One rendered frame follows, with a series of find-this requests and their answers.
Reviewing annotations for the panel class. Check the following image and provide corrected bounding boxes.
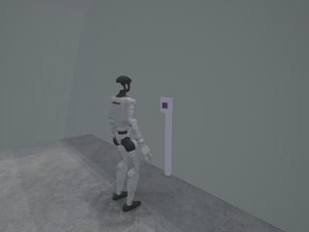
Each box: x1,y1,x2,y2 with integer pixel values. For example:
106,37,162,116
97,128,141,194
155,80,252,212
160,98,173,176

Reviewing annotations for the robot right hand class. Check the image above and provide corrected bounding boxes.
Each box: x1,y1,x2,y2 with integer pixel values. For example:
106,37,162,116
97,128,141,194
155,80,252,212
140,145,152,164

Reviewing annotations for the humanoid robot head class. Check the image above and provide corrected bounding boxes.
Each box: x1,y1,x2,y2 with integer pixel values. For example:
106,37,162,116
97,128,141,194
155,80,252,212
116,75,131,98

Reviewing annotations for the robot left upper arm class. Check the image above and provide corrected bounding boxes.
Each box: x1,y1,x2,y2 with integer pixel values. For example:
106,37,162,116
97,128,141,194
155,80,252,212
108,96,115,120

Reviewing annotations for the robot right upper arm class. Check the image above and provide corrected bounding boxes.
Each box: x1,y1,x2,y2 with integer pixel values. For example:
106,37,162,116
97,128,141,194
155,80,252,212
125,98,136,127

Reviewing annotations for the button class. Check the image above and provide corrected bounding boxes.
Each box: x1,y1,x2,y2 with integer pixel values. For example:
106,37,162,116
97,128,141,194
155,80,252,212
162,102,168,109

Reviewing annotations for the robot left forearm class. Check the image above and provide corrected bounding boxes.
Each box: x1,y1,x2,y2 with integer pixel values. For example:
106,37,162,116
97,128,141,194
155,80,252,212
109,118,118,134

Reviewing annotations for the left robot foot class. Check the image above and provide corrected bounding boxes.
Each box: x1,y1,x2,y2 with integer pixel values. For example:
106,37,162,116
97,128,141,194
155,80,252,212
112,191,127,201

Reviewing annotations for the robot right forearm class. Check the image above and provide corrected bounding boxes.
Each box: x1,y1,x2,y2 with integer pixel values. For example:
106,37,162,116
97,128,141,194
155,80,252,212
131,119,145,147

